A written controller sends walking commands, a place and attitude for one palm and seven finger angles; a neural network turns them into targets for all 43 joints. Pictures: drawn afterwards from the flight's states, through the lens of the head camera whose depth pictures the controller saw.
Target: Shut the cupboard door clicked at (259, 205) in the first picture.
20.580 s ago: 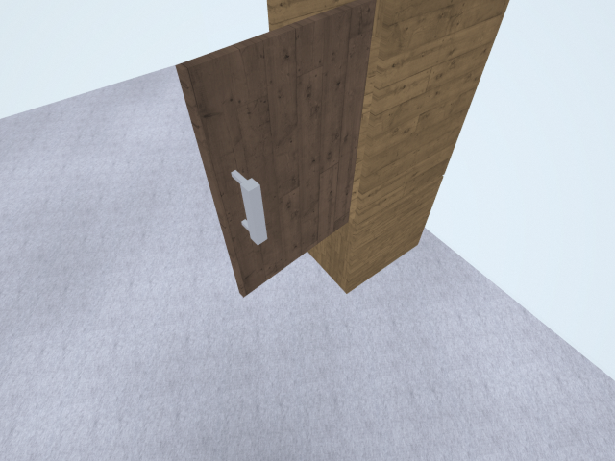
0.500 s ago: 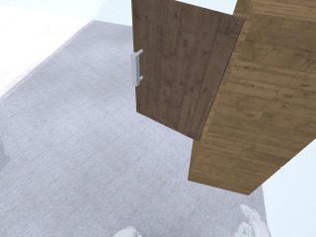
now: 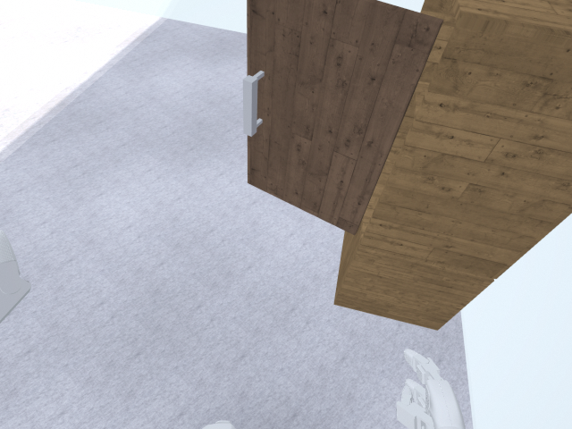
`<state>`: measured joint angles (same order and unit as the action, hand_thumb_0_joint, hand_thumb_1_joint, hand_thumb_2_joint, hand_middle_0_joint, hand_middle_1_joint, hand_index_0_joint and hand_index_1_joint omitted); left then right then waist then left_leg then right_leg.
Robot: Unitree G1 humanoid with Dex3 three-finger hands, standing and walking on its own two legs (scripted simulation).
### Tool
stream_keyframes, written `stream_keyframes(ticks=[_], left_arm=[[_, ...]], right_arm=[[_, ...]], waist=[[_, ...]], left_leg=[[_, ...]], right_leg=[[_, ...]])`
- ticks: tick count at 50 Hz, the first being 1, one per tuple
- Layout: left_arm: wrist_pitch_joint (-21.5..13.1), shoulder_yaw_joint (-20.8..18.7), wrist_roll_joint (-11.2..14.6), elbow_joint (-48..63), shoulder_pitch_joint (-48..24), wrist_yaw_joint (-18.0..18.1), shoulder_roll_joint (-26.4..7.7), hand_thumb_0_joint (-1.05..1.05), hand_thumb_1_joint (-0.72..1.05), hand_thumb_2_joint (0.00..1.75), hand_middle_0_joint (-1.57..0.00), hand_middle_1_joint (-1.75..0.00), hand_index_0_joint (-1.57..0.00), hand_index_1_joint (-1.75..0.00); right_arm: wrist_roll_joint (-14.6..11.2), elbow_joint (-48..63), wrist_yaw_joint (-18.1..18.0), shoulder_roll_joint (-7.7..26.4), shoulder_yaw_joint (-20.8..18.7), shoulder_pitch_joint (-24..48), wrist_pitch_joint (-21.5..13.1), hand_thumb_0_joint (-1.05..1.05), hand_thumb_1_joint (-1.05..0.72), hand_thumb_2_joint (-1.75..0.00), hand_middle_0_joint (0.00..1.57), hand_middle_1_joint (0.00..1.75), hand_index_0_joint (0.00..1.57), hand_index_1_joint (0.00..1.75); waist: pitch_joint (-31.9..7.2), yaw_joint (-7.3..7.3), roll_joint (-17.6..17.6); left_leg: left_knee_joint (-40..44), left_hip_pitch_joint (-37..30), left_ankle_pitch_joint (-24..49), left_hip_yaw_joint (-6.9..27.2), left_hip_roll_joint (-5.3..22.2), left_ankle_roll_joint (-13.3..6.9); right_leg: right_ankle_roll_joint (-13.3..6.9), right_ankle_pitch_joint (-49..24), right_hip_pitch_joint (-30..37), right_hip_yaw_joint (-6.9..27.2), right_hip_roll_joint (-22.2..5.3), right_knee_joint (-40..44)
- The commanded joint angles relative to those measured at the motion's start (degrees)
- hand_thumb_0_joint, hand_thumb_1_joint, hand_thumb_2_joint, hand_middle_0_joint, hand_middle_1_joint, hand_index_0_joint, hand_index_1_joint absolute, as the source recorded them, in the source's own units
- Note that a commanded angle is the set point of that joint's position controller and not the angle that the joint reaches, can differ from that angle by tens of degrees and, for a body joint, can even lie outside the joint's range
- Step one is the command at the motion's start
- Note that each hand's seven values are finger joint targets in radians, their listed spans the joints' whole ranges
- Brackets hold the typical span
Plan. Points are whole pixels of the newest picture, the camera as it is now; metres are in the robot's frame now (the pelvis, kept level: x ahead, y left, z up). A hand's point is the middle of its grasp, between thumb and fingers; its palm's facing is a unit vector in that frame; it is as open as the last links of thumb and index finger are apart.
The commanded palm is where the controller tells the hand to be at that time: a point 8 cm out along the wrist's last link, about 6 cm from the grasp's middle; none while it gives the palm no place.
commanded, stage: stop stepping back and stand still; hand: left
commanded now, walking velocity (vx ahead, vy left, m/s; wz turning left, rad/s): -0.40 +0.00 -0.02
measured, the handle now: (255, 103) +0.81 +0.15 -0.01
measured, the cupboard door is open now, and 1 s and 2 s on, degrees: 73 73 73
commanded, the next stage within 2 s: let the arm hang, fingers relaxed in 1.46 s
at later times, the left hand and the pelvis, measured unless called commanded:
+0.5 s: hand out of the picture +0.09 +0.30 +0.18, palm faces +0.44 -0.83 -0.35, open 7.4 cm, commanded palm +0.02 +0.34 +0.19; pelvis -0.11 +0.04 +0.02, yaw +2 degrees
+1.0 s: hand out of the picture +0.08 +0.30 +0.18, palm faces +0.29 -0.82 -0.49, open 7.4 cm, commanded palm +0.03 +0.36 +0.19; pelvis -0.13 +0.06 +0.01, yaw -3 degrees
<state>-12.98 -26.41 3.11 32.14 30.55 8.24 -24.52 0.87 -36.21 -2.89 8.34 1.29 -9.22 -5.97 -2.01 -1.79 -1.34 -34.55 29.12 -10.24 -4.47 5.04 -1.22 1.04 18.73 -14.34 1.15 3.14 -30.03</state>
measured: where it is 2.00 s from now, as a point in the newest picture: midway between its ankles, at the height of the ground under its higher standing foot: outside the picture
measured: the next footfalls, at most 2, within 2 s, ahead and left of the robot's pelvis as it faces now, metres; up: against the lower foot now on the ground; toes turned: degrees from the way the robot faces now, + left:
right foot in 0.52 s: -0.12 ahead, -0.05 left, +0.01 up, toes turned -5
left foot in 0.72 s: -0.05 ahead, +0.18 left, +0.00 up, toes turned +0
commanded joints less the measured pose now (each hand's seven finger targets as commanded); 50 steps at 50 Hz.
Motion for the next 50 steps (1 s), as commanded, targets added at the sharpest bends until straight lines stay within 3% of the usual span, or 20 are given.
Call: stream_keyframes(ticks=[1, 5, 8, 12, 16, 23, 25, 26, 28, 31, 34, 35, 36, 37, 38, 40, 44, 46, 48, 50], left_arm=[[-4.0, -5.4, -0.2, 12.3, -5.2, 0.9, -12.6, 0.00, 0.90, 0.90, -0.20, -0.30, -0.20, -0.30], [-3.7, -9.2, 1.0, 11.9, 2.8, 1.3, -15.8, 0.00, 0.90, 0.90, -0.20, -0.30, -0.20, -0.30], [-1.6, -10.4, 1.1, 8.7, 8.6, 2.2, -15.4, 0.00, 0.90, 0.90, -0.20, -0.30, -0.20, -0.30], [-0.3, -6.0, 0.5, 3.7, 0.8, 3.3, -11.0, 0.00, 0.90, 0.90, -0.20, -0.30, -0.20, -0.30], [-0.3, -2.9, -1.6, 1.0, -6.7, 2.7, -9.5, 0.00, 0.90, 0.90, -0.20, -0.30, -0.20, -0.30], [0.8, -0.7, -0.8, 18.7, -2.7, 1.6, -11.1, 0.00, 0.90, 0.90, -0.20, -0.30, -0.20, -0.30], [1.2, -4.9, -0.4, 20.1, 0.9, 1.7, -14.7, 0.00, 0.90, 0.90, -0.20, -0.30, -0.20, -0.30], [1.3, -8.5, 0.1, 17.5, 3.4, 2.3, -16.6, 0.00, 0.90, 0.90, -0.20, -0.30, -0.20, -0.30], [1.1, -7.8, 1.3, 10.9, -1.0, 2.7, -14.0, 0.00, 0.90, 0.90, -0.20, -0.30, -0.20, -0.30], [3.0, -4.4, 0.4, 4.8, -9.0, 2.7, -11.2, 0.00, 0.90, 0.90, -0.20, -0.30, -0.20, -0.30], [2.7, -1.2, -0.6, -3.1, -14.3, 3.2, -9.5, 0.00, 0.90, 0.90, -0.20, -0.30, -0.20, -0.30], [2.3, 0.6, -0.8, -2.3, -17.9, 3.2, -8.5, 0.00, 0.90, 0.90, -0.20, -0.30, -0.20, -0.30], [1.7, 2.3, -0.7, 0.6, -20.3, 3.1, -6.8, 0.00, 0.90, 0.90, -0.20, -0.30, -0.20, -0.30], [0.5, 2.4, -1.7, 3.7, -22.4, 3.1, -8.0, 0.00, 0.90, 0.90, -0.20, -0.30, -0.20, -0.30], [0.0, 0.3, -2.4, 3.8, -19.2, 2.7, -9.6, 0.00, 0.90, 0.90, -0.20, -0.30, -0.20, -0.30], [0.4, 0.0, -1.5, 9.2, -12.5, 1.8, -10.1, 0.00, 0.90, 0.90, -0.20, -0.30, -0.20, -0.30], [-0.5, -4.0, -1.2, 18.0, -0.9, 2.0, -11.5, 0.00, 0.90, 0.90, -0.20, -0.30, -0.20, -0.30], [-0.9, -8.4, -1.3, 17.6, 2.9, 2.5, -15.2, 0.00, 0.90, 0.90, -0.20, -0.30, -0.20, -0.30], [-0.6, -8.5, -1.2, 13.3, 3.9, 3.1, -13.2, 0.00, 0.90, 0.90, -0.20, -0.30, -0.20, -0.30], [-0.2, -8.8, -1.1, 8.1, 2.5, 3.6, -12.4, 0.00, 0.90, 0.90, -0.20, -0.30, -0.20, -0.30]], right_arm=[[-0.4, 6.9, -1.6, 10.3, -4.8, 1.6, -1.2, 0.00, -0.90, -0.90, 0.20, 0.30, 0.20, 0.30], [-1.4, 10.5, -2.3, 8.3, -4.3, 3.7, 1.3, 0.00, -0.90, -0.90, 0.20, 0.30, 0.20, 0.30], [-1.5, 11.2, -2.6, 8.3, -3.6, 2.4, 3.1, 0.00, -0.90, -0.90, 0.20, 0.30, 0.20, 0.30], [-1.2, 10.1, -4.0, 11.0, -3.0, 1.2, 2.0, 0.00, -0.90, -0.90, 0.20, 0.30, 0.20, 0.30], [-1.7, 9.9, -4.9, 13.4, -3.2, 1.3, -1.0, 0.00, -0.90, -0.90, 0.20, 0.30, 0.20, 0.30], [-0.1, 9.4, -2.1, 9.9, -3.5, -1.0, -3.7, 0.00, -0.90, -0.90, 0.20, 0.30, 0.20, 0.30], [0.4, 8.2, -1.4, 9.6, -3.7, -2.1, -2.5, 0.00, -0.90, -0.90, 0.20, 0.30, 0.20, 0.30], [0.7, 7.3, -1.4, 10.3, -4.1, -3.3, -1.5, 0.00, -0.90, -0.90, 0.20, 0.30, 0.20, 0.30], [0.2, 6.3, -1.4, 10.6, -4.2, -2.0, 0.6, 0.00, -0.90, -0.90, 0.20, 0.30, 0.20, 0.30], [-1.4, 8.2, -2.2, 10.5, -3.7, 1.0, 2.4, 0.00, -0.90, -0.90, 0.20, 0.30, 0.20, 0.30], [-0.6, 6.0, -3.6, 10.3, -2.0, 0.1, 1.1, 0.00, -0.90, -0.90, 0.20, 0.30, 0.20, 0.30], [-0.6, 6.0, -3.9, 11.3, -2.2, -1.0, 0.1, 0.00, -0.90, -0.90, 0.20, 0.30, 0.20, 0.30], [-1.1, 7.1, -4.0, 13.2, -2.8, -1.2, -1.2, 0.00, -0.90, -0.90, 0.20, 0.30, 0.20, 0.30], [-1.0, 8.5, -3.5, 11.9, -1.9, -0.3, -1.9, 0.00, -0.90, -0.90, 0.20, 0.30, 0.20, 0.30], [-0.9, 8.6, -3.0, 11.5, -2.6, 0.8, -2.3, 0.00, -0.90, -0.90, 0.20, 0.30, 0.20, 0.30], [-0.1, 8.4, -1.7, 10.6, -2.7, 0.8, -2.5, 0.00, -0.90, -0.90, 0.20, 0.30, 0.20, 0.30], [-0.5, 8.8, 0.0, 9.8, -2.6, 2.0, -2.6, 0.00, -0.90, -0.90, 0.20, 0.30, 0.20, 0.30], [-0.2, 9.2, -0.3, 9.9, -2.5, 1.4, -1.7, 0.00, -0.90, -0.90, 0.20, 0.30, 0.20, 0.30], [0.0, 9.2, -0.7, 9.5, -2.5, 0.6, -0.6, 0.00, -0.90, -0.90, 0.20, 0.30, 0.20, 0.30], [-0.1, 8.6, -1.2, 9.4, -2.9, -0.7, 0.3, 0.00, -0.90, -0.90, 0.20, 0.30, 0.20, 0.30]], waist=[[-16.6, 2.86, 4.0], [-16.1, 2.47, -3.2], [-9.0, 2.58, -4.1], [2.6, 3.95, 3.0], [6.6, 3.13, 18.0], [-9.4, 2.07, 13.6], [-9.8, 2.61, 3.9], [-7.6, 2.67, -2.1], [-1.0, 3.13, -7.2], [7.4, 4.24, -7.9], [8.3, 4.17, 2.1], [8.0, 4.68, 8.8], [8.1, 5.11, 22.5], [9.9, 4.63, 22.8], [7.7, 3.09, 12.1], [2.4, 2.95, 8.2], [-0.4, 2.07, 14.6], [-0.6, 1.98, 18.7], [-0.5, 2.30, 18.0], [-0.8, 2.82, 11.5]], left_leg=[[3.7, -16.0, 20.6, 4.4, 4.9, 0.9], [-2.3, -11.4, -0.8, 1.5, -1.2, 2.7], [-7.4, -8.0, -10.0, 5.2, -3.2, 2.6], [9.4, -11.3, -12.0, 10.8, -0.3, 0.6], [36.2, 10.7, -48.0, 25.2, 8.3, -1.1], [21.1, -10.8, -18.7, 5.6, -1.9, 5.5], [-0.1, -16.8, -9.6, -0.4, -5.2, 4.3], [-13.9, -15.6, -8.8, 1.9, -6.1, 3.5], [-29.1, -4.1, -10.7, 7.0, -3.7, 3.4], [-21.8, -7.6, -13.0, 9.1, 1.3, 1.7], [1.3, -14.6, -15.6, 1.4, -2.5, -0.1], [9.1, -15.3, -21.2, 5.8, -1.1, -1.6], [20.2, -18.7, -30.1, 26.4, 9.3, -5.7], [25.9, -16.9, -31.5, 39.7, 16.8, -10.2], [25.3, -17.7, -23.3, 35.5, 16.8, -11.1], [24.3, -13.6, -25.0, 33.8, 15.1, -9.7], [23.6, -6.7, -22.6, 15.9, 9.9, -5.7], [23.2, -3.9, -24.0, 12.4, 8.4, -4.0], [19.2, -1.4, -25.1, 9.1, 6.8, -2.6], [10.5, 1.4, -20.2, 5.7, 4.2, -1.2]], right_leg=[[-1.1, -39.5, 3.7, 6.3, -7.8, 1.1], [-1.8, -39.7, 1.9, 11.9, -14.8, 5.7], [-7.4, -15.9, -5.0, 14.7, -17.5, 10.4], [-3.4, 11.3, -14.2, 5.0, -6.7, 10.6], [0.1, 6.5, 6.9, -2.6, 4.1, -8.5], [-4.0, 5.8, 10.9, -5.8, 1.8, 5.4], [-8.9, 9.2, -0.3, 2.6, -7.9, 13.0], [-13.4, 15.0, -9.1, 14.3, -15.8, 18.8], [-16.8, 21.2, -13.9, 19.9, -23.5, 21.2], [-12.4, 31.2, -25.5, 14.9, -19.4, 18.4], [-8.4, 26.0, -20.3, 4.3, -11.0, 6.3], [-6.8, 21.7, -19.0, 1.7, -7.2, -3.1], [-3.0, 14.7, -24.0, -3.0, -2.1, -18.0], [-1.8, 10.8, -26.7, -2.3, -1.2, -27.4], [-1.5, 6.3, -25.7, -0.4, -3.0, -30.5], [-1.5, 4.3, -19.1, 1.8, -4.3, -30.5], [-1.1, -0.1, -4.8, -4.0, -2.8, -17.1], [-1.0, 0.3, 1.7, -7.3, -1.1, -9.9], [-1.3, 1.2, 8.5, -9.2, 0.1, -0.8], [-3.1, 2.0, 13.4, -4.1, -3.1, 5.6]])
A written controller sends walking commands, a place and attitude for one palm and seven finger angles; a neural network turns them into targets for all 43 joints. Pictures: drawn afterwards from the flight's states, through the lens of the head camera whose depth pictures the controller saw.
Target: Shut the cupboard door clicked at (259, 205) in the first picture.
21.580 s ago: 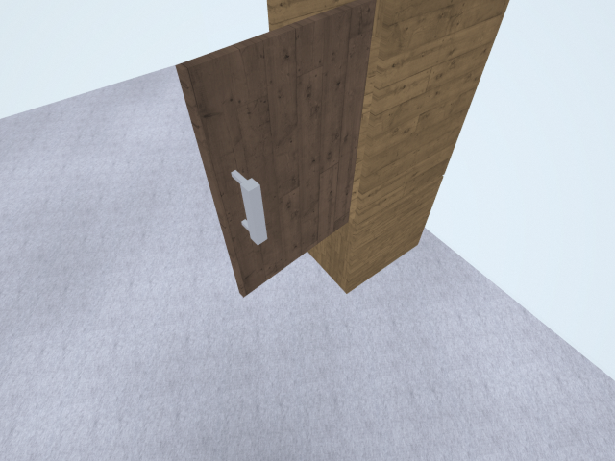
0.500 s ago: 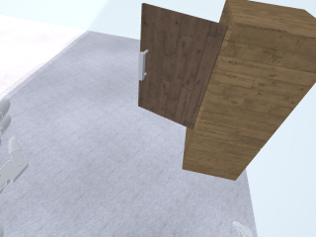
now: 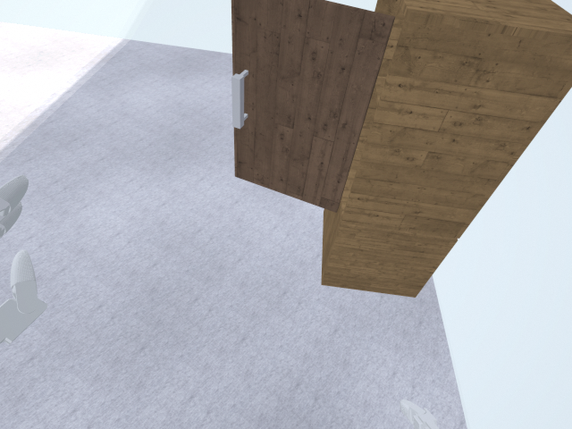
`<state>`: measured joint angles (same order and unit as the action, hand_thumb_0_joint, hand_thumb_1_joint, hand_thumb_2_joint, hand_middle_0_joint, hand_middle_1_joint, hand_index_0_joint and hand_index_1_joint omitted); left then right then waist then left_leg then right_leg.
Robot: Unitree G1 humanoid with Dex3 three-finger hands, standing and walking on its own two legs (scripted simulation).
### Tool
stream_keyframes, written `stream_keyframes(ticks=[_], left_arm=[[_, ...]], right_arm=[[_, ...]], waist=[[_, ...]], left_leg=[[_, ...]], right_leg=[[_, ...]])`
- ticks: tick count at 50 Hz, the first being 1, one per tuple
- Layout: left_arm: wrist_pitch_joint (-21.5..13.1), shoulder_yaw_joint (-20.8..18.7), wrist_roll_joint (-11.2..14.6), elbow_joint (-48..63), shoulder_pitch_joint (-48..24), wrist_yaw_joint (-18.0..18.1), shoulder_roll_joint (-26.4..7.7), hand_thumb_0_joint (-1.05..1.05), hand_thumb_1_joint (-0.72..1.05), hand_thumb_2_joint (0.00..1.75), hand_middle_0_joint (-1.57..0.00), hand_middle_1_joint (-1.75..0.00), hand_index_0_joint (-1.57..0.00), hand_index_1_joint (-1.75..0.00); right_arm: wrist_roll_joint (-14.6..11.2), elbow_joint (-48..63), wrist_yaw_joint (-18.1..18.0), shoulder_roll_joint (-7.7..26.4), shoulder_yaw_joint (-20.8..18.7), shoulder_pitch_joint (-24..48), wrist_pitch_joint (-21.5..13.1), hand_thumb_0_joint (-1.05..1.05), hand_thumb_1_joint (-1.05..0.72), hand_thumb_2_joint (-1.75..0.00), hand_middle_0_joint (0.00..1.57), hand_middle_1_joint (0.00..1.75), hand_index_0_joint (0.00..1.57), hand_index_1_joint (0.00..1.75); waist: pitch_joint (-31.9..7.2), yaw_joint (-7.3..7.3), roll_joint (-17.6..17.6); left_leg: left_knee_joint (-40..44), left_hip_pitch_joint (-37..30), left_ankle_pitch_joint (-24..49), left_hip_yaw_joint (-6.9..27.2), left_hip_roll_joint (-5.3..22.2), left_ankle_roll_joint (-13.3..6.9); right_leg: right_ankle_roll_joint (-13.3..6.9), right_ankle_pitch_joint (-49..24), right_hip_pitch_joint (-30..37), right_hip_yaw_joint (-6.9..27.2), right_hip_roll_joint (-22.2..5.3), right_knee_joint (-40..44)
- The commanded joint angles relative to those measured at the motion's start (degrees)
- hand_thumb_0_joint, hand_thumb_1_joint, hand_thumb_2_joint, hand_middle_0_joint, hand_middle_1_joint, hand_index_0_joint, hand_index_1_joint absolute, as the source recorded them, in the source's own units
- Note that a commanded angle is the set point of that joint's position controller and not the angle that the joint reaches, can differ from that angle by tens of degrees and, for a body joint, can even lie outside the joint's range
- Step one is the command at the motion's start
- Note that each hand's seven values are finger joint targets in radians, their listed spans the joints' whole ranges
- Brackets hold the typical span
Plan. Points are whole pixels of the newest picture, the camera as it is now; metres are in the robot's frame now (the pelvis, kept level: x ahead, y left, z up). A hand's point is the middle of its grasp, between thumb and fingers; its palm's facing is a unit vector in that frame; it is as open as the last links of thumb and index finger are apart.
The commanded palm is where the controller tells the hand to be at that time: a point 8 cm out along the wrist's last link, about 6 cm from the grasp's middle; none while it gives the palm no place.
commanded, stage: stop stepping back and stand still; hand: left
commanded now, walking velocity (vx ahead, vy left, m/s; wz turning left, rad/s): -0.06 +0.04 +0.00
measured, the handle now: (241, 99) +0.93 +0.14 -0.02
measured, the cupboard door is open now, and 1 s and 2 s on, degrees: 73 73 73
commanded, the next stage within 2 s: let the arm hang, fingers relaxed in 0.46 s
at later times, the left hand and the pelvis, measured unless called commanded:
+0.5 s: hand (54, 252) +0.25 +0.26 +0.17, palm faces +0.37 -0.76 -0.54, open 7.4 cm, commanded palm +0.19 +0.30 +0.18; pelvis +0.04 +0.00 +0.00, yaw -1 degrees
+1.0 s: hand out of the picture +0.01 +0.21 -0.18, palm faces +0.04 -0.98 -0.19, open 7.0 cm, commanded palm none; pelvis -0.01 +0.02 +0.00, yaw +1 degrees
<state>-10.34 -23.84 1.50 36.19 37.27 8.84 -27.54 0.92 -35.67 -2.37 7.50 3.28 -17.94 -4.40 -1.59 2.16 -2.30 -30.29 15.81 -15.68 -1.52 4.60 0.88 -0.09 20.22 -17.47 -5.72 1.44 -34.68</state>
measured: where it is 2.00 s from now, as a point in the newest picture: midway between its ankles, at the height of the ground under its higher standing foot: outside the picture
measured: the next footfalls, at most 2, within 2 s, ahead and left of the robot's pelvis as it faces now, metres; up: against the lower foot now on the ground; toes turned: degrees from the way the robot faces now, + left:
right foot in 0.04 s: +0.03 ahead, -0.11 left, +0.00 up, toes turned -4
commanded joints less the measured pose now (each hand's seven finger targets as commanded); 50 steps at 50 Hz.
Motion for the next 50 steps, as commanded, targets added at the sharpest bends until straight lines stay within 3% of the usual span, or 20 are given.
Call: stream_keyframes(ticks=[1, 2, 3, 6, 8, 11, 15, 21, 24, 27, 28, 29, 31, 35, 36, 38, 40, 44, 46, 50], left_arm=[[-2.4, -11.0, 0.5, 1.2, -3.9, 3.1, -9.0, 0.00, 0.90, 0.90, -0.20, -0.30, -0.20, -0.30], [-2.4, -10.5, 0.8, 0.6, -6.2, 3.2, -9.0, 0.00, 0.90, 0.90, -0.20, -0.30, -0.20, -0.30], [-3.0, -11.7, 1.0, -0.8, -7.6, 3.5, -10.7, 0.00, 0.90, 0.90, -0.20, -0.30, -0.20, -0.30], [-2.1, -6.9, 0.9, -4.4, -6.3, 3.1, -6.0, 0.00, 0.90, 0.90, -0.20, -0.30, -0.20, -0.30], [-2.6, -6.7, 0.8, -3.0, -4.8, 3.1, -6.0, 0.00, 0.90, 0.90, -0.20, -0.30, -0.20, -0.30], [-3.0, -7.5, 0.7, 4.9, -8.3, 3.0, -8.8, 0.00, 0.90, 0.90, -0.20, -0.30, -0.20, -0.30], [-3.7, -8.2, 0.2, 10.8, -8.6, 2.9, -9.4, 0.00, 0.90, 0.90, -0.20, -0.30, -0.20, -0.30], [-3.5, -12.1, 1.6, 3.8, 2.4, 2.4, -8.9, 0.00, 0.90, 0.90, -0.20, -0.30, -0.20, -0.30], [-3.1, -10.5, 2.2, 2.3, 0.6, 2.3, -7.6, 0.00, 0.90, 0.90, -0.20, -0.30, -0.20, -0.30], [-1.8, -7.6, 2.3, 1.3, -1.1, 2.1, -6.0, 0.00, 0.90, 0.90, -0.20, -0.30, -0.20, -0.30], [7.1, 20.4, -1.0, -35.9, -9.1, -5.4, 8.4, 0.00, 0.90, 0.90, -0.20, -0.30, -0.20, -0.30], [10.7, 19.1, -1.6, -39.5, -11.2, -7.0, 7.1, 0.00, 0.90, 0.90, -0.20, -0.30, -0.20, -0.30], [11.3, 19.8, -2.6, -42.5, -13.3, -8.0, 7.8, 0.00, 0.90, 0.90, -0.20, -0.30, -0.20, -0.30], [10.9, 20.2, -3.1, -55.5, -18.0, -8.2, 6.8, 0.00, 0.90, 0.90, -0.20, -0.30, -0.20, -0.30], [10.9, 20.4, -3.2, -59.4, -18.8, -8.0, 6.0, 0.00, 0.90, 0.90, -0.20, -0.30, -0.20, -0.30], [11.4, 20.8, -2.8, -65.0, -20.6, -7.6, 6.3, 0.00, 0.90, 0.90, -0.20, -0.30, -0.20, -0.30], [11.8, 21.2, -2.6, -70.4, -21.2, -7.5, 7.1, 0.00, 0.90, 0.90, -0.20, -0.30, -0.20, -0.30], [11.6, 20.3, -2.7, -79.7, -17.1, -7.3, 10.2, 0.00, 0.90, 0.90, -0.20, -0.30, -0.20, -0.30], [11.5, 20.6, -2.7, -82.7, -16.5, -7.4, 9.6, 0.00, 0.90, 0.90, -0.20, -0.30, -0.20, -0.30], [11.0, 21.2, -2.5, -88.1, -16.0, -7.7, 10.2, 0.00, 0.90, 0.90, -0.20, -0.30, -0.20, -0.30]], right_arm=[[-0.4, 7.8, -1.6, 10.0, -4.9, 7.0, -1.1, 0.00, -0.90, -0.90, 0.20, 0.30, 0.20, 0.30], [-0.4, 7.8, -1.7, 10.2, -5.1, 6.7, -0.9, 0.00, -0.90, -0.90, 0.20, 0.30, 0.20, 0.30], [-0.2, 7.0, -1.6, 10.5, -5.1, 6.3, -1.1, 0.00, -0.90, -0.90, 0.20, 0.30, 0.20, 0.30], [-2.1, 6.9, -1.5, 10.7, -5.9, 8.0, -1.3, 0.00, -0.90, -0.90, 0.20, 0.30, 0.20, 0.30], [-2.2, 7.1, -2.0, 10.2, -5.4, 8.7, -0.7, 0.00, -0.90, -0.90, 0.20, 0.30, 0.20, 0.30], [-2.1, 8.4, -3.2, 11.3, -5.8, 10.7, -0.7, 0.00, -0.90, -0.90, 0.20, 0.30, 0.20, 0.30], [-1.7, 9.7, -3.1, 11.1, -5.3, 10.2, -0.7, 0.00, -0.90, -0.90, 0.20, 0.30, 0.20, 0.30], [-2.0, 10.1, -2.2, 10.5, -5.8, 8.2, 0.0, 0.00, -0.90, -0.90, 0.20, 0.30, 0.20, 0.30], [-2.1, 10.3, -2.2, 10.5, -5.4, 8.5, 0.8, 0.00, -0.90, -0.90, 0.20, 0.30, 0.20, 0.30], [-2.3, 10.2, -2.3, 10.7, -5.4, 8.5, 0.8, 0.00, -0.90, -0.90, 0.20, 0.30, 0.20, 0.30], [-3.4, 4.1, 2.3, 14.6, -5.5, 14.7, -3.2, 0.00, -0.90, -0.90, 0.20, 0.30, 0.20, 0.30], [-1.5, 1.2, 3.1, 16.2, -7.0, 10.7, -2.1, 0.00, -0.90, -0.90, 0.20, 0.30, 0.20, 0.30], [-0.9, -0.3, 2.8, 15.9, -6.7, 9.2, -0.7, 0.00, -0.90, -0.90, 0.20, 0.30, 0.20, 0.30], [0.0, -1.3, 2.4, 13.6, -4.9, 7.5, 2.4, 0.00, -0.90, -0.90, 0.20, 0.30, 0.20, 0.30], [0.4, -2.0, 2.3, 13.8, -5.0, 6.7, 3.1, 0.00, -0.90, -0.90, 0.20, 0.30, 0.20, 0.30], [0.8, -4.4, 2.2, 12.9, -4.6, 5.6, 4.3, 0.00, -0.90, -0.90, 0.20, 0.30, 0.20, 0.30], [0.9, -6.8, 2.3, 12.7, -4.3, 5.9, 4.8, 0.00, -0.90, -0.90, 0.20, 0.30, 0.20, 0.30], [1.1, -11.1, 1.7, 11.2, -4.5, 4.8, 5.1, 0.00, -0.90, -0.90, 0.20, 0.30, 0.20, 0.30], [0.9, -12.7, 1.6, 11.6, -4.8, 3.6, 5.5, 0.00, -0.90, -0.90, 0.20, 0.30, 0.20, 0.30], [0.5, -16.0, 1.2, 10.9, -5.2, 1.0, 5.4, 0.00, -0.90, -0.90, 0.20, 0.30, 0.20, 0.30]], waist=[[-1.6, -0.67, 7.3], [-2.0, -0.10, 0.9], [-2.3, -0.15, -1.7], [-4.8, -1.24, -6.3], [-4.5, -0.93, -6.8], [-6.5, -1.26, -0.7], [-6.8, -1.72, 10.6], [-10.1, -1.55, 10.0], [-10.8, -0.83, 6.4], [-10.9, -0.69, 2.7], [-3.9, 0.28, 4.4], [-6.3, -0.43, 5.6], [-5.2, -1.69, 2.8], [-4.0, -1.71, -13.1], [-4.2, -1.37, -13.4], [-1.9, -0.96, -8.7], [1.1, -1.23, 1.0], [2.3, -2.56, 13.7], [2.8, -2.74, 14.9], [3.0, -2.74, 9.9]], left_leg=[[-0.6, 15.0, -8.8, 0.8, 2.5, -2.3], [-8.3, 16.5, -4.4, -1.0, -0.5, -1.1], [-12.9, 16.5, -2.3, -1.5, -2.2, -0.2], [-10.6, 12.1, -6.9, 1.2, -1.0, -0.1], [-2.7, 8.9, -0.3, 0.4, -1.5, -0.9], [1.4, -2.4, 28.7, 1.5, 1.0, -2.0], [0.7, -6.3, 46.4, 4.9, 3.9, -2.6], [1.1, -2.1, 31.7, 2.8, 2.6, -0.9], [-0.3, -1.8, 30.3, 1.5, 2.0, -0.8], [-0.1, -3.0, 28.6, 1.5, 1.9, -0.8], [-6.1, -1.0, 33.5, 1.3, 1.9, -0.6], [-4.1, -3.5, 31.4, 2.3, 2.9, -0.5], [-2.0, -0.3, 25.2, 4.2, 4.2, -2.3], [-3.2, 1.7, 14.7, 4.8, 0.3, -3.0], [-4.3, 0.2, 14.9, 3.9, -1.1, -2.4], [-2.6, -1.8, 12.0, 3.9, -1.7, -2.4], [2.5, -0.3, 8.6, 6.1, -0.4, -3.2], [9.9, 5.7, -5.5, 7.6, 0.2, -3.6], [12.4, 6.5, -10.7, 8.8, 0.8, -3.5], [14.0, 6.0, -11.7, 8.6, 1.3, -3.5]], right_leg=[[-4.7, -1.5, 16.0, 10.3, -6.5, 12.4], [-8.0, -8.9, 15.9, 20.8, -13.2, 14.8], [-10.3, -24.1, 16.9, 23.9, -17.8, 14.5], [-8.5, -42.5, 17.5, 18.7, -17.6, 9.4], [-5.3, -46.5, 17.9, 11.8, -14.9, 5.2], [0.0, -41.2, 11.6, 6.4, -9.2, 1.8], [0.6, -31.0, 8.4, 4.3, -4.5, 1.3], [-1.0, -32.2, 14.3, 6.1, -5.6, 6.4], [-0.8, -40.5, 14.5, 7.8, -7.1, 6.4], [-0.5, -40.1, 13.3, 7.4, -7.4, 6.4], [-1.2, -42.7, 4.4, 3.3, -10.9, 0.3], [-1.5, -31.7, 1.5, 6.5, -9.4, 2.2], [-0.8, -17.1, 0.8, 4.8, -7.0, 2.7], [-2.9, -20.1, 2.6, 7.8, -10.2, 5.2], [-4.2, -22.5, 2.2, 8.5, -11.4, 5.0], [-4.6, -13.5, -0.8, 8.8, -11.2, 6.5], [-2.9, -2.9, -1.1, 8.1, -8.2, 7.5], [-2.1, -0.4, 5.6, 6.0, -5.8, 9.0], [-2.3, 0.0, 6.8, 5.4, -4.9, 9.6], [-2.3, -0.9, 7.8, 6.0, -5.1, 11.9]])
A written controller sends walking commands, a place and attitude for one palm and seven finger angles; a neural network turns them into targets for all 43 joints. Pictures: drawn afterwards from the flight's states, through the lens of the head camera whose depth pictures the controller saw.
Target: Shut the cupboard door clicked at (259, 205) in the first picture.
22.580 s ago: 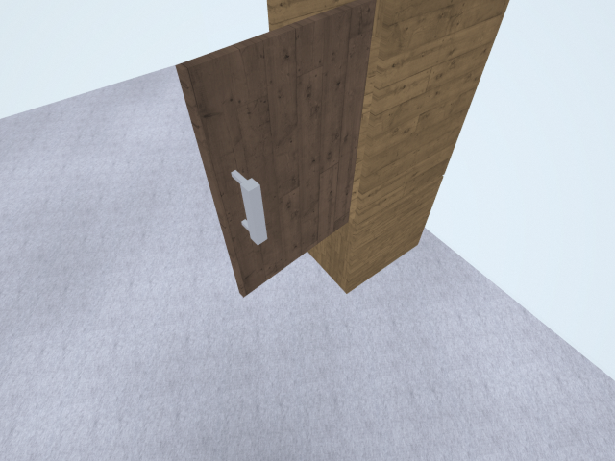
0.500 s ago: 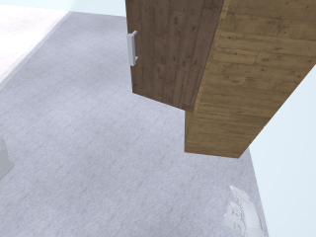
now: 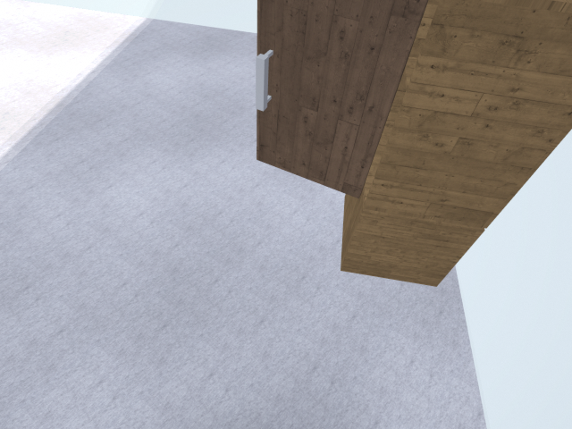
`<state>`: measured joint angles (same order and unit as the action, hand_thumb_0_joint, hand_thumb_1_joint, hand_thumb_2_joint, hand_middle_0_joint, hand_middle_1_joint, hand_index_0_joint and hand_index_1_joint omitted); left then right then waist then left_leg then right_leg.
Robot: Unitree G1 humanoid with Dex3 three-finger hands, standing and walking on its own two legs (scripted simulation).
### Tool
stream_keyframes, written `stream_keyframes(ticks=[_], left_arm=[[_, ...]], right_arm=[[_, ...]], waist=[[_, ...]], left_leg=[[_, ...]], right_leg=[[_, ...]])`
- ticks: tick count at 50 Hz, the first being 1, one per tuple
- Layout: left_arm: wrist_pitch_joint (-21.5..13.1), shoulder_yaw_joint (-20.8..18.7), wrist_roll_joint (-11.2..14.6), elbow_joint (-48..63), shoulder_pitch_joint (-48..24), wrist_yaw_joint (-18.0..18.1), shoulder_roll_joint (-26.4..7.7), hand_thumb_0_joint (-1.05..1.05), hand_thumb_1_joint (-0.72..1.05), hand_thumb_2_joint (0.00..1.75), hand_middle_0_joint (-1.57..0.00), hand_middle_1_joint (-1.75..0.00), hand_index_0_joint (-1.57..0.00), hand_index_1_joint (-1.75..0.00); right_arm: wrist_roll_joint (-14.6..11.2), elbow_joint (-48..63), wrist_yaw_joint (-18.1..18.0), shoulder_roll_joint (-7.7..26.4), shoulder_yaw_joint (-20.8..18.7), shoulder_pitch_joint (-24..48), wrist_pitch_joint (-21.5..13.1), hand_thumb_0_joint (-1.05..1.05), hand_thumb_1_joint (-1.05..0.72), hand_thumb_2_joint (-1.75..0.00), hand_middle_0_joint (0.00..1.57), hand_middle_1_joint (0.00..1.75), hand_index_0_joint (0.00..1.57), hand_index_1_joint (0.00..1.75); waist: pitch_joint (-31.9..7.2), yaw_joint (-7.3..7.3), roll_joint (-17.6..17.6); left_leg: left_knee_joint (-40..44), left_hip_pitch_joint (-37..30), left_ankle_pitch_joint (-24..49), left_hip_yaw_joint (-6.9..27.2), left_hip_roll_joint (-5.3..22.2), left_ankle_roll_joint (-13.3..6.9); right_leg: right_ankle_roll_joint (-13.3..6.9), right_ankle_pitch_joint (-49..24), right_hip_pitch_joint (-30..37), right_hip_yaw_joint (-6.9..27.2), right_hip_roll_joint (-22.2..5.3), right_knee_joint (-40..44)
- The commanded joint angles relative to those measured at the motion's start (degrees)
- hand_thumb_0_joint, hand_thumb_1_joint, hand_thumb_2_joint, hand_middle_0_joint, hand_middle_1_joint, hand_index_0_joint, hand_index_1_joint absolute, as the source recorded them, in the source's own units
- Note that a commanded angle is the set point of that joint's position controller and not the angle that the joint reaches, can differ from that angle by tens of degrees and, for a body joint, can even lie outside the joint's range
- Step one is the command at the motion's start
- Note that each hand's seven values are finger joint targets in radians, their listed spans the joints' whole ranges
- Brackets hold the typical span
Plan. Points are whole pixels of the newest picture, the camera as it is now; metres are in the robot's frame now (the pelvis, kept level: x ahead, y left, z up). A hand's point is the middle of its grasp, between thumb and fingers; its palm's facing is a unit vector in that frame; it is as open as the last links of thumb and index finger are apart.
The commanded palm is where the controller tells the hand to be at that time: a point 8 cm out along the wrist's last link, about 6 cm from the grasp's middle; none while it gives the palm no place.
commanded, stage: let the arm hang, fingers relaxed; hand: left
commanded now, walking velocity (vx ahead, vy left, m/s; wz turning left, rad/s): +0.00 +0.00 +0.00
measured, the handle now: (265, 80) +0.94 +0.10 -0.02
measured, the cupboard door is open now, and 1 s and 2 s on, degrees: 73 73 73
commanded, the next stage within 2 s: look to check the result in 0.66 s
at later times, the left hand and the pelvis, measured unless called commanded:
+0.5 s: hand out of the picture +0.00 +0.16 -0.17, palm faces -0.02 -0.99 -0.14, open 7.4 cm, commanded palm none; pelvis +0.01 +0.01 +0.01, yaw -3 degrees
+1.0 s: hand out of the picture +0.02 +0.17 -0.17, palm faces -0.02 -0.98 -0.18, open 7.4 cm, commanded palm none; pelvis +0.03 +0.01 +0.01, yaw -3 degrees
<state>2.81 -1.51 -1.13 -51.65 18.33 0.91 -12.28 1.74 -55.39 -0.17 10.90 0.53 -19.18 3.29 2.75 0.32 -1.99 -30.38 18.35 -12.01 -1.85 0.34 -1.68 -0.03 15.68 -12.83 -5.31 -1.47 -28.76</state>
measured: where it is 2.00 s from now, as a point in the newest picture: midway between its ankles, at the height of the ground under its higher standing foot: outside the picture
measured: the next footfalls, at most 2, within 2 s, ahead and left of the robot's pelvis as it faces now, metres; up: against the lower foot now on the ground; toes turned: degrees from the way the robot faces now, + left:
none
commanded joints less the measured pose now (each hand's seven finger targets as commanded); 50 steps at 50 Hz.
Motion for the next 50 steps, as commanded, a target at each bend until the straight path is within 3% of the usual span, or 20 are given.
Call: stream_keyframes(ticks=[1, 3, 8, 15, 25, 30, 38, 50], left_arm=[[-2.3, -1.1, 0.1, -1.3, 2.9, 0.2, -5.2, 0.00, 0.90, 0.90, -0.20, -0.30, -0.20, -0.30], [-2.6, -0.9, 0.2, -3.3, 2.6, 0.3, -4.9, 0.00, 0.90, 0.90, -0.20, -0.30, -0.20, -0.30], [-2.8, -0.4, 0.3, -7.0, 2.6, 0.5, -4.4, 0.00, 0.90, 0.90, -0.20, -0.30, -0.20, -0.30], [-2.8, 0.1, 0.3, -10.2, 4.1, 0.9, -2.7, 0.00, 0.90, 0.90, -0.20, -0.30, -0.20, -0.30], [-3.2, 0.2, 0.3, -11.7, 4.7, 1.3, -0.5, 0.00, 0.90, 0.90, -0.20, -0.30, -0.20, -0.30], [-3.2, 0.2, 0.4, -12.2, 4.9, 1.3, 0.0, 0.00, 0.90, 0.90, -0.20, -0.30, -0.20, -0.30], [-3.5, 0.2, 0.4, -12.4, 4.7, 1.4, -0.1, 0.00, 0.90, 0.90, -0.20, -0.30, -0.20, -0.30], [-3.4, 0.2, 0.4, -12.8, 4.2, 1.5, -0.6, 0.00, 0.90, 0.90, -0.20, -0.30, -0.20, -0.30]], right_arm=[[-0.5, 3.2, -1.0, 7.4, -2.6, 1.3, -2.4, 0.00, -0.90, -0.90, 0.20, 0.30, 0.20, 0.30], [-0.6, 1.5, -1.2, 7.0, -2.4, -0.1, -2.7, 0.00, -0.90, -0.90, 0.20, 0.30, 0.20, 0.30], [-0.7, -2.0, -1.3, 5.5, -2.1, -2.6, -2.6, 0.00, -0.90, -0.90, 0.20, 0.30, 0.20, 0.30], [-0.8, -5.0, -1.4, 3.7, -1.7, -3.0, -2.6, 0.00, -0.90, -0.90, 0.20, 0.30, 0.20, 0.30], [-0.9, -6.7, -1.8, 1.8, -1.4, -2.7, -3.4, 0.00, -0.90, -0.90, 0.20, 0.30, 0.20, 0.30], [-0.9, -6.9, -1.9, 1.6, -1.4, -2.8, -3.5, 0.00, -0.90, -0.90, 0.20, 0.30, 0.20, 0.30], [-1.1, -7.2, -2.1, 1.8, -1.4, -3.1, -3.8, 0.00, -0.90, -0.90, 0.20, 0.30, 0.20, 0.30], [-1.1, -7.7, -2.2, 2.5, -1.3, -2.0, -3.9, 0.00, -0.90, -0.90, 0.20, 0.30, 0.20, 0.30]], waist=[[-1.3, -0.68, 6.8], [-1.0, -0.25, 3.0], [2.0, 0.66, -1.4], [4.0, 0.46, 0.1], [2.9, 0.14, 2.8], [3.1, 0.11, 3.7], [0.5, 0.18, 1.8], [2.1, 0.18, 1.7]], left_leg=[[13.7, 2.4, -13.2, 8.9, 5.7, -0.9], [12.7, 0.4, -10.5, 7.8, 5.3, -0.8], [10.8, -4.0, -6.8, 5.5, 4.8, -0.5], [12.2, -4.2, -6.6, 5.1, 5.1, -0.5], [13.1, -4.6, -1.6, 4.5, 5.2, -0.3], [13.2, -4.8, -1.1, 4.2, 5.1, -0.2], [11.8, -7.9, 5.4, 3.9, 5.6, -0.5], [12.3, -9.0, 7.3, 3.6, 5.8, -0.5]], right_leg=[[-2.6, 3.1, 3.0, 5.8, -2.4, 6.7], [-2.8, 3.6, 1.8, 7.2, -3.3, 8.4], [-2.8, 7.7, -4.2, 8.0, -4.3, 11.5], [-2.1, 6.3, -5.3, 8.0, -3.7, 11.1], [-1.8, -2.0, -1.3, 7.3, -3.6, 9.8], [-1.7, -2.8, -0.7, 7.3, -3.5, 9.9], [-1.6, -6.1, 0.9, 7.2, -3.8, 9.6], [-1.3, -7.2, 1.2, 7.3, -3.8, 10.1]])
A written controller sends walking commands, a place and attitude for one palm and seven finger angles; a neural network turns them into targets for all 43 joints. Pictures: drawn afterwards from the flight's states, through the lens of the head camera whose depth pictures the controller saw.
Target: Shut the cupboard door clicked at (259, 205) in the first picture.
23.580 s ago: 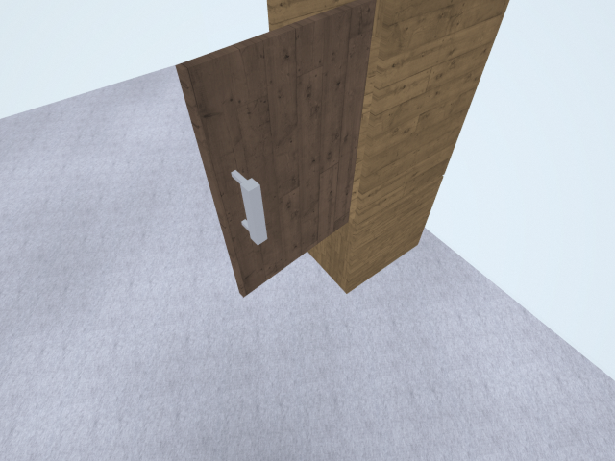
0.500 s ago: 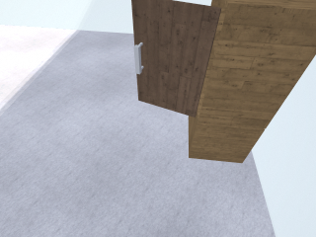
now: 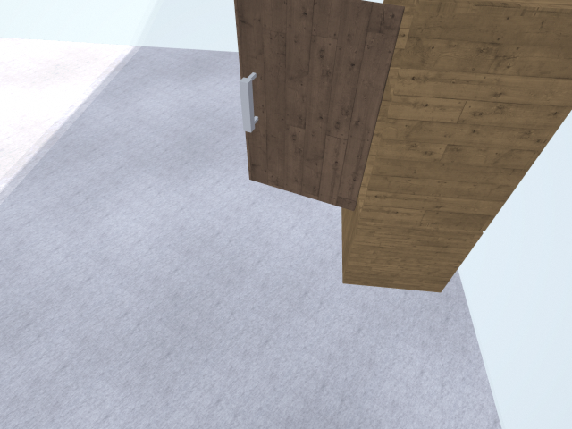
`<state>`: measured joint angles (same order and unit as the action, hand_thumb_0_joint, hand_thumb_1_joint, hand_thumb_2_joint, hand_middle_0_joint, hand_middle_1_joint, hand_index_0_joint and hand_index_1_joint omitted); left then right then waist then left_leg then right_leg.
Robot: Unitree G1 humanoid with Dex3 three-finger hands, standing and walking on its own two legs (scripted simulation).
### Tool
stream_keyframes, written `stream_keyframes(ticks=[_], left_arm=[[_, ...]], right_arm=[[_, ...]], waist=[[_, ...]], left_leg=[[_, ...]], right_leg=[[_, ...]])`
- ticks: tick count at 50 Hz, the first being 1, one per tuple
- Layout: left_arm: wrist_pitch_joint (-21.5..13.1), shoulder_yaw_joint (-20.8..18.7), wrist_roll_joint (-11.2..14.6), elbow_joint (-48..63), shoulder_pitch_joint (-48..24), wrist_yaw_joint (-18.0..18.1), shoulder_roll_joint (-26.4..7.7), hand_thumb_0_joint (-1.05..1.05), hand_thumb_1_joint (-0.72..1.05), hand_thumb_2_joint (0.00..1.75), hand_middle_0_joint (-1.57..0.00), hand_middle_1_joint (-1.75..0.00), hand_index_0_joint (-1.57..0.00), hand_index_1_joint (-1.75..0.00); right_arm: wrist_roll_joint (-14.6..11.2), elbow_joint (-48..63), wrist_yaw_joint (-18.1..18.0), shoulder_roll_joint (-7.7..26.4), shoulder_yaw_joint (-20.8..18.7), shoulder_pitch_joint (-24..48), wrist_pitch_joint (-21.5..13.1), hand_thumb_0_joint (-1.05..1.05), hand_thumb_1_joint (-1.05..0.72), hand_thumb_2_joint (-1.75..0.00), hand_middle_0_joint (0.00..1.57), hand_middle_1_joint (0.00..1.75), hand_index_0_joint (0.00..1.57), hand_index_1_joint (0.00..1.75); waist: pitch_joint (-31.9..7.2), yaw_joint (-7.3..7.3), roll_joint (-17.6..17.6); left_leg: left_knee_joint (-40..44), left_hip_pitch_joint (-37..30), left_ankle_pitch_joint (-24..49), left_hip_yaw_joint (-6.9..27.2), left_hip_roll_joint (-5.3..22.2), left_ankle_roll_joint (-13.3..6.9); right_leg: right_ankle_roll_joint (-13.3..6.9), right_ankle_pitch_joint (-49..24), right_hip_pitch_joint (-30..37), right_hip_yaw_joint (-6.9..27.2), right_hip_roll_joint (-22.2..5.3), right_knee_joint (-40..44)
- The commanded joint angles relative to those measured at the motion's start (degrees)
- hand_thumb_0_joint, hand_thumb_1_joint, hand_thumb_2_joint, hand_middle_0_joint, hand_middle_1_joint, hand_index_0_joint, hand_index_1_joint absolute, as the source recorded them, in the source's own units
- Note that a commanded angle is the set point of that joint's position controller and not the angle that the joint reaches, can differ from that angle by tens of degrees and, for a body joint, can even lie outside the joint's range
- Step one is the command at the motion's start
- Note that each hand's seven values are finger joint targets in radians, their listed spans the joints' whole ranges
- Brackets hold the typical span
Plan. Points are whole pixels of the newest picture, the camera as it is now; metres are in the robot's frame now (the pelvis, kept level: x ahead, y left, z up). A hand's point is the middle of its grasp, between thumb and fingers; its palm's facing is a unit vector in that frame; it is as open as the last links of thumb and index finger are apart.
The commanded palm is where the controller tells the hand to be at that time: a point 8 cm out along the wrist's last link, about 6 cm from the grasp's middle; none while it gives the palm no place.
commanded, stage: look to check the result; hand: left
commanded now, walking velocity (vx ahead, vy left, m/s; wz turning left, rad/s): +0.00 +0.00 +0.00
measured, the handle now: (251, 102) +0.90 +0.15 -0.03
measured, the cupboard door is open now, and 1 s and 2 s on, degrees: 73 73 73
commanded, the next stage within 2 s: walk to a spot facing it in 0.24 s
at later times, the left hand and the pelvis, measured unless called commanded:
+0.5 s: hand out of the picture +0.01 +0.17 -0.18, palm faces +0.06 -0.98 -0.19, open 7.4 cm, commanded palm none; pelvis +0.01 -0.01 +0.00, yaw +2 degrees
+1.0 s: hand out of the picture +0.04 +0.25 -0.17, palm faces +0.32 -0.91 -0.25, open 7.4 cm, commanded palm none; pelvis +0.00 +0.01 +0.00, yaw +19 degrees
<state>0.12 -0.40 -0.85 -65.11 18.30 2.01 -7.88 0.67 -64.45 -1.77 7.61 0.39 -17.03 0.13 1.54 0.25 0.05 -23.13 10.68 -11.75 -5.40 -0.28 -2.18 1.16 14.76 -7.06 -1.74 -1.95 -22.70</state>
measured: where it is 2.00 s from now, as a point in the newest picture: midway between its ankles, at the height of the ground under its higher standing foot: outside the picture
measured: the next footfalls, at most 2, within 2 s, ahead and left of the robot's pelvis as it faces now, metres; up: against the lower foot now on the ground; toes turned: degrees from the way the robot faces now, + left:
right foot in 1.24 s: +0.10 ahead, -0.14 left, +0.00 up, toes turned +30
left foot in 1.66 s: -0.04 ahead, +0.07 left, +0.00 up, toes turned +50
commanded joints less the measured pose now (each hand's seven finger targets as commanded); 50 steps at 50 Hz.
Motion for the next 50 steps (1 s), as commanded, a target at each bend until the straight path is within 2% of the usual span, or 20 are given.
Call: stream_keyframes(ticks=[1, 12, 18, 21, 25, 27, 29, 31, 33, 34, 35, 36, 37, 38, 39, 40, 42, 44, 47, 50], left_arm=[[-0.8, -1.0, 0.1, 0.8, 4.6, 0.4, -5.5, 0.00, 0.90, 0.90, -0.20, -0.30, -0.20, -0.30], [-0.8, -1.1, 0.1, 1.0, 3.2, 0.3, -6.1, 0.00, 0.90, 0.90, -0.20, -0.30, -0.20, -0.30], [-1.0, -1.2, 0.2, 1.2, 2.8, 0.3, -6.7, 0.00, 0.90, 0.90, -0.20, -0.30, -0.20, -0.30], [-0.4, -1.9, 0.2, 2.0, 3.1, 0.6, -6.9, 0.00, 0.90, 0.90, -0.20, -0.30, -0.20, -0.30], [0.4, -3.4, 0.1, 4.3, 1.9, 0.5, -8.6, 0.00, 0.90, 0.90, -0.20, -0.30, -0.20, -0.30], [0.5, -4.3, -0.1, 5.7, 1.3, 0.5, -10.0, 0.00, 0.90, 0.90, -0.20, -0.30, -0.20, -0.30], [0.6, -5.1, -0.3, 7.3, 0.8, 0.6, -11.6, 0.00, 0.90, 0.90, -0.20, -0.30, -0.20, -0.30], [0.5, -5.5, -0.6, 8.9, -0.6, 0.7, -12.2, 0.00, 0.90, 0.90, -0.20, -0.30, -0.20, -0.30], [0.5, -5.9, -1.1, 10.6, -3.4, 0.9, -13.0, 0.00, 0.90, 0.90, -0.20, -0.30, -0.20, -0.30], [0.6, -6.0, -1.1, 11.4, -4.8, 0.7, -13.3, 0.00, 0.90, 0.90, -0.20, -0.30, -0.20, -0.30], [0.7, -6.1, -0.8, 12.1, -5.8, 0.6, -13.3, 0.00, 0.90, 0.90, -0.20, -0.30, -0.20, -0.30], [1.1, -6.0, -0.2, 13.2, -5.4, 0.3, -11.2, 0.00, 0.90, 0.90, -0.20, -0.30, -0.20, -0.30], [1.5, -5.1, 0.3, 15.2, -6.1, 0.2, -8.7, 0.00, 0.90, 0.90, -0.20, -0.30, -0.20, -0.30], [2.2, -5.1, -0.3, 15.6, -7.4, 0.5, -10.1, 0.00, 0.90, 0.90, -0.20, -0.30, -0.20, -0.30], [2.5, -5.5, -0.5, 15.4, -8.8, 0.4, -9.9, 0.00, 0.90, 0.90, -0.20, -0.30, -0.20, -0.30], [2.4, -5.8, -0.7, 15.3, -9.3, 0.0, -10.5, 0.00, 0.90, 0.90, -0.20, -0.30, -0.20, -0.30], [1.7, -5.8, -0.8, 15.3, -9.3, -0.7, -10.5, 0.00, 0.90, 0.90, -0.20, -0.30, -0.20, -0.30], [1.4, -5.6, -0.7, 15.3, -7.9, -0.8, -10.2, 0.00, 0.90, 0.90, -0.20, -0.30, -0.20, -0.30], [1.5, -5.5, -0.7, 16.4, -8.7, -0.9, -10.5, 0.00, 0.90, 0.90, -0.20, -0.30, -0.20, -0.30], [1.7, -5.3, -0.7, 17.6, -10.1, -0.9, -10.8, 0.00, 0.90, 0.90, -0.20, -0.30, -0.20, -0.30]], right_arm=[[-0.2, 1.5, -0.5, 6.2, -1.2, -4.0, -0.8, 0.00, -0.90, -0.90, 0.20, 0.30, 0.20, 0.30], [-0.1, 1.4, -0.5, 6.8, -1.3, -2.8, -0.9, 0.00, -0.90, -0.90, 0.20, 0.30, 0.20, 0.30], [-0.1, 1.5, -0.6, 7.4, -1.4, -2.6, -1.1, 0.00, -0.90, -0.90, 0.20, 0.30, 0.20, 0.30], [-0.2, 2.3, -0.4, 6.9, -1.5, -2.8, -0.3, 0.00, -0.90, -0.90, 0.20, 0.30, 0.20, 0.30], [0.1, 4.2, 0.0, 7.9, -2.4, -0.6, 0.8, 0.00, -0.90, -0.90, 0.20, 0.30, 0.20, 0.30], [0.1, 5.6, 0.3, 7.8, -2.9, -0.1, 1.1, 0.00, -0.90, -0.90, 0.20, 0.30, 0.20, 0.30], [0.2, 7.2, 0.7, 7.4, -3.4, 0.6, 1.5, 0.00, -0.90, -0.90, 0.20, 0.30, 0.20, 0.30], [0.4, 9.2, 0.9, 7.2, -4.0, 2.4, 1.8, 0.00, -0.90, -0.90, 0.20, 0.30, 0.20, 0.30], [0.2, 10.7, 1.4, 7.5, -4.4, 3.2, 2.0, 0.00, -0.90, -0.90, 0.20, 0.30, 0.20, 0.30], [0.1, 10.9, 1.7, 7.6, -4.4, 2.6, 2.0, 0.00, -0.90, -0.90, 0.20, 0.30, 0.20, 0.30], [0.2, 10.6, 1.9, 8.4, -4.4, -0.1, 1.7, 0.00, -0.90, -0.90, 0.20, 0.30, 0.20, 0.30], [0.7, 10.3, 1.8, 11.8, -5.0, -4.3, 1.1, 0.00, -0.90, -0.90, 0.20, 0.30, 0.20, 0.30], [1.2, 9.7, 1.0, 16.3, -6.0, -7.2, 1.1, 0.00, -0.90, -0.90, 0.20, 0.30, 0.20, 0.30], [1.3, 8.6, 0.7, 17.3, -6.1, -7.7, 1.6, 0.00, -0.90, -0.90, 0.20, 0.30, 0.20, 0.30], [1.2, 9.7, 0.4, 16.5, -6.1, -5.2, 1.5, 0.00, -0.90, -0.90, 0.20, 0.30, 0.20, 0.30], [1.3, 11.2, 0.2, 15.8, -5.8, -2.5, 1.4, 0.00, -0.90, -0.90, 0.20, 0.30, 0.20, 0.30], [1.2, 12.3, -0.1, 15.2, -5.3, -0.2, 0.7, 0.00, -0.90, -0.90, 0.20, 0.30, 0.20, 0.30], [1.0, 12.8, -0.2, 15.3, -5.4, 0.4, 0.4, 0.00, -0.90, -0.90, 0.20, 0.30, 0.20, 0.30], [0.8, 13.2, 0.0, 15.7, -5.8, 0.4, 0.4, 0.00, -0.90, -0.90, 0.20, 0.30, 0.20, 0.30], [0.9, 13.6, 0.4, 16.0, -6.1, 0.9, 0.9, 0.00, -0.90, -0.90, 0.20, 0.30, 0.20, 0.30]], waist=[[2.7, 0.08, -0.6], [3.1, 0.22, 0.0], [1.3, 0.21, 0.2], [2.5, -0.02, -0.2], [4.1, -0.40, -0.2], [2.6, -0.43, -2.6], [0.4, -0.76, -7.0], [0.1, -1.04, -10.9], [1.2, -0.18, -10.9], [1.8, 0.67, -9.5], [0.3, 2.20, -6.1], [-0.9, 3.66, 9.4], [-1.1, 4.42, 22.0], [-2.8, 4.64, 15.3], [-0.7, 3.61, 14.0], [0.5, 2.70, 10.6], [-0.6, 1.48, 4.4], [-3.9, 0.89, 2.5], [-5.6, 1.08, 4.5], [-4.4, 1.44, 7.8]], left_leg=[[4.6, -1.8, 8.1, 7.1, 6.4, -0.1], [4.9, -2.6, 8.7, 6.9, 6.4, 0.1], [4.2, -3.8, 12.2, 6.8, 6.5, 0.1], [1.8, -0.6, 13.9, 7.3, 6.0, 0.4], [-1.3, 5.3, 10.0, 8.7, 5.2, 0.2], [-5.3, 8.3, 8.9, 7.8, 3.8, 0.6], [-13.4, 10.2, 6.1, 4.9, 1.8, 1.6], [-23.8, 13.8, -10.7, 3.3, 1.4, 2.7], [-23.1, 13.7, -16.4, 3.6, 3.8, 3.0], [-18.4, 11.3, -13.6, 3.4, 4.3, 3.0], [-10.8, 5.7, -3.1, 4.2, 4.6, 2.5], [-2.1, -0.1, 17.8, 17.1, 10.5, -1.0], [4.3, -4.1, 34.4, 34.0, 20.7, -7.2], [6.2, -2.0, 19.6, 32.1, 21.6, -8.4], [8.5, 1.3, 8.2, 31.7, 18.6, -5.2], [8.8, 3.4, 2.5, 31.1, 17.1, -3.8], [7.6, 1.2, 6.5, 27.5, 14.5, -4.0], [6.2, -2.7, 11.3, 25.4, 13.1, -4.9], [6.0, -4.4, 11.9, 25.5, 11.9, -5.5], [6.4, -2.7, 7.6, 26.8, 11.0, -6.2]], right_leg=[[-2.6, -6.8, -4.3, 3.6, -3.4, 4.2], [-2.6, -7.5, -3.7, 3.6, -3.7, 4.6], [-2.7, -10.5, -2.1, 3.7, -3.8, 4.3], [-2.3, -10.7, -1.7, 1.6, -4.5, 1.3], [-3.0, -6.8, -2.7, 0.4, -6.1, -1.3], [-4.5, -7.5, -1.4, 1.2, -8.7, -1.4], [-7.4, -10.4, 0.0, 3.0, -13.6, -0.6], [-11.3, -19.4, 0.8, 4.0, -18.6, 0.0], [-11.5, -23.9, -1.0, 1.5, -20.8, -2.3], [-9.9, -23.6, -2.8, -0.8, -20.0, -5.1], [-6.7, -21.5, -5.5, -4.1, -17.3, -11.3], [-1.3, -7.8, -13.5, -8.4, -9.7, -23.8], [2.3, 22.9, -23.3, -6.3, -1.5, -36.7], [0.6, 21.9, -21.7, 1.1, -2.1, -42.5], [0.2, 16.9, -23.9, 2.8, -3.2, -43.9], [0.6, 12.8, -24.6, 3.3, -3.1, -44.7], [1.7, 6.6, -25.8, 4.0, -2.8, -44.4], [2.4, 4.7, -26.0, 4.1, -2.3, -42.9], [3.0, 4.3, -25.6, 4.1, -1.5, -39.6], [3.3, 5.2, -24.9, 3.8, -0.8, -35.7]])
